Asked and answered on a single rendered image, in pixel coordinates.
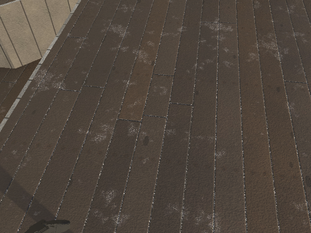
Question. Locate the left robot hand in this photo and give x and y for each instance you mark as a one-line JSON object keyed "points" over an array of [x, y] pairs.
{"points": [[52, 226]]}

